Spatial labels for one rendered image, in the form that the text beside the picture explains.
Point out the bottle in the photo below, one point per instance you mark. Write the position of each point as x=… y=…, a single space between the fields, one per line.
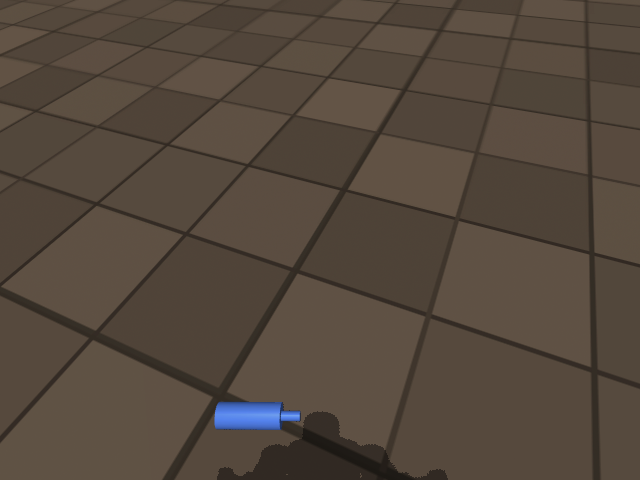
x=252 y=416

